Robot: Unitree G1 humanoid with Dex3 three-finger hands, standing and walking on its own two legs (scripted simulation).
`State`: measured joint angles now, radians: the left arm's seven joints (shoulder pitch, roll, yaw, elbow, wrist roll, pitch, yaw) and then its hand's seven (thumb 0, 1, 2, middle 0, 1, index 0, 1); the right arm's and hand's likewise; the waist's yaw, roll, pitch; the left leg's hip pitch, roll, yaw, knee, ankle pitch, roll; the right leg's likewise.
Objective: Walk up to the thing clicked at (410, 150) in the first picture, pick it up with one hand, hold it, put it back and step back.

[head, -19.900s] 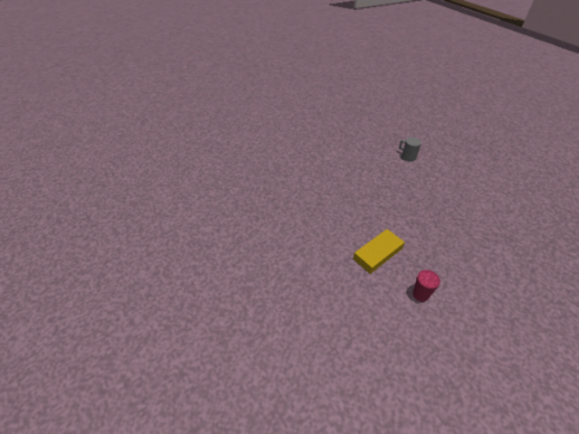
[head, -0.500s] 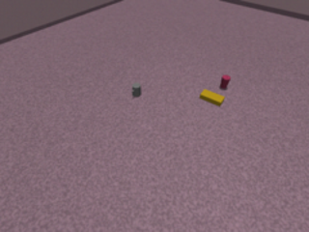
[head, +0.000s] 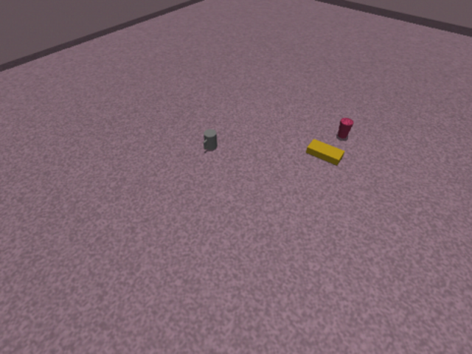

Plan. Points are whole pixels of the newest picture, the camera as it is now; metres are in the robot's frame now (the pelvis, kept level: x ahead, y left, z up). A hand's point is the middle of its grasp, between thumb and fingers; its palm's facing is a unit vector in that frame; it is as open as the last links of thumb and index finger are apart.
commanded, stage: stand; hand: left
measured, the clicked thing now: (209, 141) +1.49 +0.19 -0.73
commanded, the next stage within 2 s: walk up in 0.32 s
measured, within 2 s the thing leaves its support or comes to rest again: neither
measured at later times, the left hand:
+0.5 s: hand out of the picture +0.08 +0.26 -0.14, palm faces -0.07 -0.93 -0.37, open 7.3 cm
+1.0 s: hand (143, 330) +0.23 +0.21 -0.16, palm faces +0.03 -0.93 -0.37, open 7.4 cm
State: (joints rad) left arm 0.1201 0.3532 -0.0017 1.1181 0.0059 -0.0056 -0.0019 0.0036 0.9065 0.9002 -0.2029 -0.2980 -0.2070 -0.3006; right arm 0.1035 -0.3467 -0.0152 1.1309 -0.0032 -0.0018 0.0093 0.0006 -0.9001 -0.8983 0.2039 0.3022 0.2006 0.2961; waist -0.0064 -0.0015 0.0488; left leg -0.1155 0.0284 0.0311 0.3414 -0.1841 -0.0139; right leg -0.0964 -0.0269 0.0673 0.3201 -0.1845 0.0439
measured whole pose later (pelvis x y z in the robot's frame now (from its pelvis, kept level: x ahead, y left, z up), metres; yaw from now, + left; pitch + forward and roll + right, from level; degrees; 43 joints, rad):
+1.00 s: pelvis +0.22 -0.07 -0.02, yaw +1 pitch -2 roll -2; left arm 0.33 0.40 0.07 0.95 0.02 -0.08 -0.04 0.01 0.90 0.90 -0.21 -0.30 -0.21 -0.30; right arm 0.21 -0.41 -0.07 0.95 -0.03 0.00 0.10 0.00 -0.90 -0.90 0.20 0.30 0.20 0.30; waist 0.03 0.05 0.09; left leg -0.49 0.08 -0.03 0.62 -0.13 0.01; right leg 0.11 0.03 -0.15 0.32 -0.39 -0.02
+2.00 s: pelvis +0.70 -0.04 -0.03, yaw +1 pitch -3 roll -2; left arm 0.36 0.43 0.05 0.90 0.00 -0.05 -0.03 0.01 0.91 0.90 -0.20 -0.30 -0.21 -0.30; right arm 0.23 -0.40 -0.07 0.83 -0.01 -0.07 0.07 0.00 -0.90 -0.90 0.20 0.30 0.20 0.30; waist 0.02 -0.02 0.08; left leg -0.37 0.06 0.07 0.67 -0.26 0.03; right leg -0.26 -0.04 0.00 0.99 -0.48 -0.04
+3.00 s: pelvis +1.00 -0.01 -0.02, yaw -1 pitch -3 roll -2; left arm 0.30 0.42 0.03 0.90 0.00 -0.01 -0.02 0.01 0.91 0.90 -0.20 -0.30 -0.21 -0.30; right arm 0.28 -0.37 -0.04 0.86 -0.01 -0.07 0.03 0.00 -0.90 -0.90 0.20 0.30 0.20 0.30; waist 0.00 -0.05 0.10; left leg -0.32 0.05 0.05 0.59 -0.22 0.03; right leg -0.36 0.00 0.01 0.99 -0.49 -0.04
